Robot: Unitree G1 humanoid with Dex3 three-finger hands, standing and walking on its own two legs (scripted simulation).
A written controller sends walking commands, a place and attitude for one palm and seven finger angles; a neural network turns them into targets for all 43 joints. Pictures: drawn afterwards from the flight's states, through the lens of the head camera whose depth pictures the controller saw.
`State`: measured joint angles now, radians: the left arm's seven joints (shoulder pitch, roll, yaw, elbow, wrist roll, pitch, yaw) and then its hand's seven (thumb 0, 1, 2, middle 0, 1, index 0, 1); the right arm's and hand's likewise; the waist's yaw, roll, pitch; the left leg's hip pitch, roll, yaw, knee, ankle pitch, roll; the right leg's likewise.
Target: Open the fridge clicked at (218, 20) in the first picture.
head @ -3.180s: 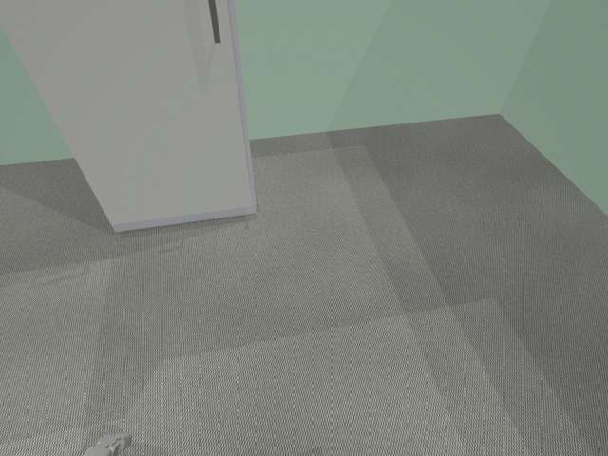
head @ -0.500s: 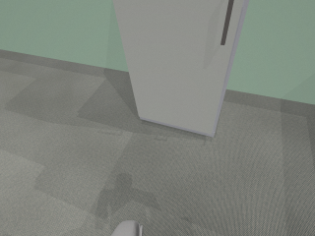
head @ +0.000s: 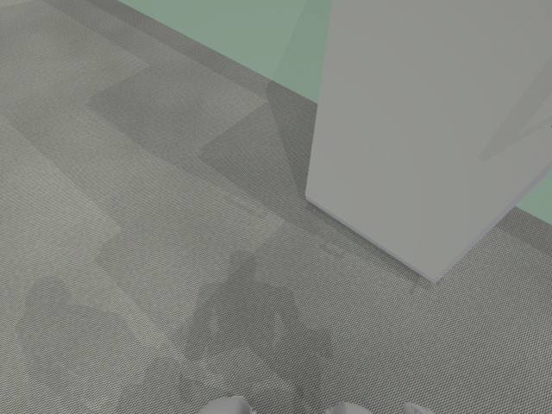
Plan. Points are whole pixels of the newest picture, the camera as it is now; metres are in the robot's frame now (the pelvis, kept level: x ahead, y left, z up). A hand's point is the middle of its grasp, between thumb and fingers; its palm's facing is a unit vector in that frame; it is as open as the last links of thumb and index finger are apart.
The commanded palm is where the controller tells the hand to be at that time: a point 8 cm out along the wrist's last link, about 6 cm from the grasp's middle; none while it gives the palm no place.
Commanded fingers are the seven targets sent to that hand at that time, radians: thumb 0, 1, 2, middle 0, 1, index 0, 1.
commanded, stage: walk to a spot facing it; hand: right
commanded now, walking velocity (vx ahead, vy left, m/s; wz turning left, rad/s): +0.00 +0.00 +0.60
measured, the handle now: out of the picture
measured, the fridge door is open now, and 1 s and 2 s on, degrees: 0 0 0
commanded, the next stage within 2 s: turn to face it in 1.96 s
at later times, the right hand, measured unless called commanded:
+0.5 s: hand out of the picture +0.15 -0.28 -0.16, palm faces -0.21 +0.96 -0.20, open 7.4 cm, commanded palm none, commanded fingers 0.00 -0.90 -0.90 0.20 0.30 0.20 0.30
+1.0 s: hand (363, 362) +0.22 -0.12 -0.12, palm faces -0.57 +0.77 -0.29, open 7.4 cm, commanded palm none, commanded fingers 0.00 -0.90 -0.90 0.20 0.30 0.20 0.30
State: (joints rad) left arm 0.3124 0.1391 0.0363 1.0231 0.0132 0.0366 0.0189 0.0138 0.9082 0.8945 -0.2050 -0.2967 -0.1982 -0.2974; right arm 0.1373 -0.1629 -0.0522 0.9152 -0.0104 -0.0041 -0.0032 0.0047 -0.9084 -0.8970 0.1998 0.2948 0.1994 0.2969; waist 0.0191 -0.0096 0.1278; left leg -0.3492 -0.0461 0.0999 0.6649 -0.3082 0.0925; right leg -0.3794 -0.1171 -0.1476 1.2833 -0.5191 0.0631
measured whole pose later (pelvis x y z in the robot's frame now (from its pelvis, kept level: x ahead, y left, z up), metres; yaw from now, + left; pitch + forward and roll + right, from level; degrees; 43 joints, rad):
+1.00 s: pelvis +0.01 -0.04 +0.01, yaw +37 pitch +0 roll -1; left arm 0.27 0.26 0.07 0.97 0.03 0.08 0.01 0.01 0.91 0.90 -0.20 -0.30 -0.19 -0.30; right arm 0.14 -0.18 -0.06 0.88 -0.01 0.02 0.00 0.01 -0.91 -0.90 0.20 0.29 0.20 0.30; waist 0.04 -0.07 0.08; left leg -0.25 -0.01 0.05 0.56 -0.32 0.05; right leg -0.48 -0.15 -0.10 1.12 -0.43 0.10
